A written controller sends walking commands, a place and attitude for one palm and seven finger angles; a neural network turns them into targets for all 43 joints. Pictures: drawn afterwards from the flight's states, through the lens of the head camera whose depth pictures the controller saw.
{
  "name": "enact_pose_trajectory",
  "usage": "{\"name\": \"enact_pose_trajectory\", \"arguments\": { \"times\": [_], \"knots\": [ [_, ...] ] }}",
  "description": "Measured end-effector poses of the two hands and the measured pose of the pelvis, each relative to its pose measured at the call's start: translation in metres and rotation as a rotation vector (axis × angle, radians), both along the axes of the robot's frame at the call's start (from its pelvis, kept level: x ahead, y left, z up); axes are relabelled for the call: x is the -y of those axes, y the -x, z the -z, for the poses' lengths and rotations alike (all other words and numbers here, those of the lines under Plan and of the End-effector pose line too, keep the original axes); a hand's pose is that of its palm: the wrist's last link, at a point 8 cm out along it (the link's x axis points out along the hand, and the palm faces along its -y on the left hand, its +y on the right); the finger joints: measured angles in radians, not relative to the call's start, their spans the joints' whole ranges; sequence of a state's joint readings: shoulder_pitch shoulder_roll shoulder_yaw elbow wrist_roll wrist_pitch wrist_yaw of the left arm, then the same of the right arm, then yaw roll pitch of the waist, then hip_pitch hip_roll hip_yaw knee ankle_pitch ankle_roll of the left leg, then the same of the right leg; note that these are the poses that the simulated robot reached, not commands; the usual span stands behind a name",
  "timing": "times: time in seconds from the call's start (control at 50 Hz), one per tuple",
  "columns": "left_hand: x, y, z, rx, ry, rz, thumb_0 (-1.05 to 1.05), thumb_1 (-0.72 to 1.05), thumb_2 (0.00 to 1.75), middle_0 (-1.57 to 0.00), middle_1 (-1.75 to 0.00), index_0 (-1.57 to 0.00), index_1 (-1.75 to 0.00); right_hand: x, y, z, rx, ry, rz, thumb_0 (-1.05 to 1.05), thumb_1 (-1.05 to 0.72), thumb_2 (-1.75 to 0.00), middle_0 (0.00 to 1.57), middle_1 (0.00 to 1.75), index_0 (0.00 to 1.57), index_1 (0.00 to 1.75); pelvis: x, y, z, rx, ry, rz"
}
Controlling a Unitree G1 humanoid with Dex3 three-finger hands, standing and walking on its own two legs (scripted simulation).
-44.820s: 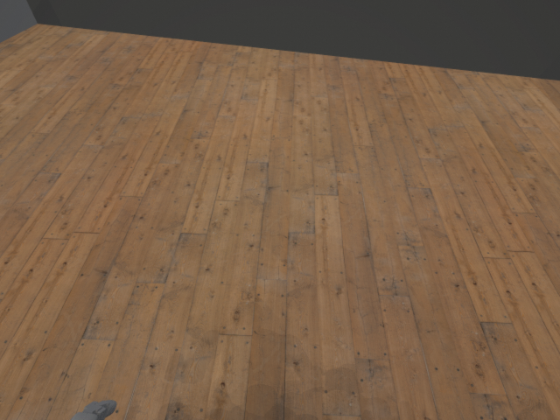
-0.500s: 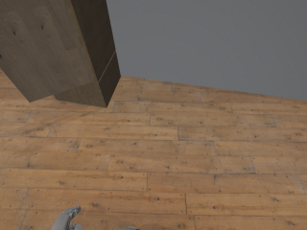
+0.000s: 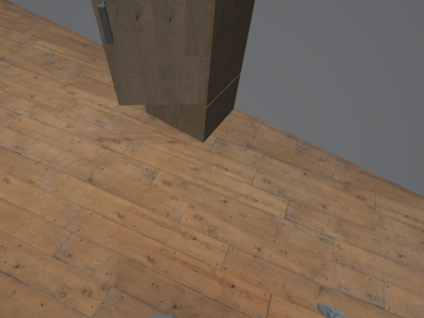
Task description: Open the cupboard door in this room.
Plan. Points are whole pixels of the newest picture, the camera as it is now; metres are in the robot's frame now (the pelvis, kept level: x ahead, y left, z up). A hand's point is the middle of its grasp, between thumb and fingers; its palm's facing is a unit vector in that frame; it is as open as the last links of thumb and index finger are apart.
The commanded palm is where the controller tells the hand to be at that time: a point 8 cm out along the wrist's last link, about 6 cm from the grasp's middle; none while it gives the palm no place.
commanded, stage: turn to face it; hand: left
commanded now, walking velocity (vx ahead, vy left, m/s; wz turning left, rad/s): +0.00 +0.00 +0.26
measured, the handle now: (106, 22) +1.03 +0.48 -0.01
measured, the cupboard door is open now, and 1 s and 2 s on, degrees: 39 39 39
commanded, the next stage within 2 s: take the last steps up to it in 0.12 s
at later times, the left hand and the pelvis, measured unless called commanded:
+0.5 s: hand out of the picture +0.01 +0.15 -0.14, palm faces +0.20 -0.96 -0.21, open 7.4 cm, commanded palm none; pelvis +0.01 -0.03 +0.02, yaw +8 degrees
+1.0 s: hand out of the picture +0.11 +0.26 -0.16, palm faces +0.24 -0.95 -0.18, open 7.4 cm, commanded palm none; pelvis +0.14 +0.08 +0.01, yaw +10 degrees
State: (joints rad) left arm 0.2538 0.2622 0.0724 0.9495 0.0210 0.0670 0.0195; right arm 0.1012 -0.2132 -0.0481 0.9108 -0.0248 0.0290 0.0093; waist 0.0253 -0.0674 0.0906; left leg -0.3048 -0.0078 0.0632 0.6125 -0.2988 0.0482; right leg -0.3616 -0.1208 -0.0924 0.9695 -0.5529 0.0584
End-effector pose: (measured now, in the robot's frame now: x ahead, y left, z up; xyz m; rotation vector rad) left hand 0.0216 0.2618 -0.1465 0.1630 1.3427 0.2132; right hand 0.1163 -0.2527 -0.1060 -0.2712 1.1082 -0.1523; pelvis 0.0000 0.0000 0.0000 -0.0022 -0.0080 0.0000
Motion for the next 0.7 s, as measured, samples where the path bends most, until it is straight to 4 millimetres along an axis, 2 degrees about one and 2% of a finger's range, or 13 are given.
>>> {"name": "enact_pose_trajectory", "arguments": {
  "times": [0.1,0.22,0.3,0.36,0.4,0.44,0.5,0.58,0.64,0.7],
  "knots": [
    [-0.008,-0.003,-0.014,0.033,-0.003,-0.025,0.01,0.91,0.90,-0.19,-0.30,-0.20,-0.30,-0.019,0.000,-0.007,-0.010,-0.013,-0.039,0.00,-0.90,-0.90,0.20,0.30,0.20,0.30,-0.003,0.003,-0.011,-0.005,0.021,-0.030],
    [0.002,-0.010,-0.024,0.080,-0.007,-0.032,0.01,0.91,0.90,-0.19,-0.30,-0.20,-0.30,-0.024,0.022,0.003,-0.070,-0.060,-0.042,0.00,-0.90,-0.90,0.20,0.30,0.20,0.30,0.003,0.006,-0.015,-0.011,0.018,-0.057],
    [0.020,-0.015,-0.028,0.104,-0.010,-0.026,0.01,0.90,0.90,-0.19,-0.30,-0.20,-0.30,-0.012,0.041,0.016,-0.118,-0.083,-0.020,0.00,-0.91,-0.90,0.20,0.30,0.20,0.30,0.015,0.007,-0.013,-0.014,0.008,-0.074],
    [0.035,-0.015,-0.025,0.140,-0.021,-0.027,0.01,0.90,0.90,-0.19,-0.30,-0.20,-0.30,0.003,0.054,0.033,-0.156,-0.101,-0.007,0.00,-0.91,-0.90,0.20,0.30,0.20,0.30,0.028,0.004,-0.002,-0.018,-0.021,-0.088],
    [0.046,-0.006,-0.026,0.140,-0.018,-0.054,0.01,0.90,0.90,-0.19,-0.30,-0.20,-0.30,0.012,0.058,0.038,-0.197,-0.101,-0.017,0.00,-0.91,-0.90,0.20,0.30,0.20,0.30,0.030,0.002,-0.002,-0.006,-0.011,-0.107],
    [0.055,0.006,-0.031,0.122,-0.005,-0.087,0.01,0.90,0.90,-0.19,-0.30,-0.20,-0.30,0.018,0.058,0.035,-0.228,-0.098,-0.030,0.01,-0.91,-0.90,0.20,0.30,0.20,0.30,0.030,-0.003,-0.007,0.002,-0.011,-0.129],
    [0.067,0.025,-0.035,0.071,0.021,-0.128,0.01,0.90,0.90,-0.20,-0.30,-0.20,-0.30,0.021,0.048,0.026,-0.239,-0.092,-0.038,0.01,-0.91,-0.90,0.20,0.30,0.20,0.30,0.029,-0.014,-0.016,0.002,-0.021,-0.146],
    [0.075,0.048,-0.034,-0.010,0.057,-0.183,0.01,0.90,0.90,-0.20,-0.30,-0.20,-0.30,0.016,0.024,0.017,-0.236,-0.082,-0.063,0.01,-0.91,-0.90,0.19,0.30,0.19,0.30,0.022,-0.030,-0.021,-0.006,-0.028,-0.174],
    [0.075,0.063,-0.031,-0.068,0.080,-0.231,0.01,0.90,0.90,-0.20,-0.30,-0.20,-0.30,0.001,-0.003,0.015,-0.232,-0.074,-0.103,0.01,-0.91,-0.90,0.19,0.30,0.19,0.30,0.010,-0.044,-0.021,-0.012,-0.026,-0.198],
    [0.069,0.074,-0.026,-0.127,0.103,-0.281,0.01,0.90,0.90,-0.20,-0.30,-0.20,-0.30,-0.025,-0.040,0.017,-0.212,-0.070,-0.160,0.01,-0.91,-0.90,0.19,0.30,0.19,0.30,-0.006,-0.059,-0.017,-0.016,-0.019,-0.220]
  ]
}}
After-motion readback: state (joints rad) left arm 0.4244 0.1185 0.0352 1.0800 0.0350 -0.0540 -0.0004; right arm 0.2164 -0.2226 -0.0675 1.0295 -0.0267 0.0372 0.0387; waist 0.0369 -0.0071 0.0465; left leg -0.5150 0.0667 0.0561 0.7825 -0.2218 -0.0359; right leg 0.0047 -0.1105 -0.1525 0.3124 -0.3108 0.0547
